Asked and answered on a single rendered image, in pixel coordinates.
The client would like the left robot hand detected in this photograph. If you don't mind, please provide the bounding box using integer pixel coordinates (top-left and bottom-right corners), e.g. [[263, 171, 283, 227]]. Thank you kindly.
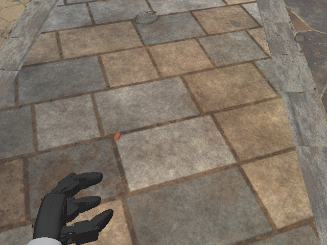
[[32, 172, 113, 245]]

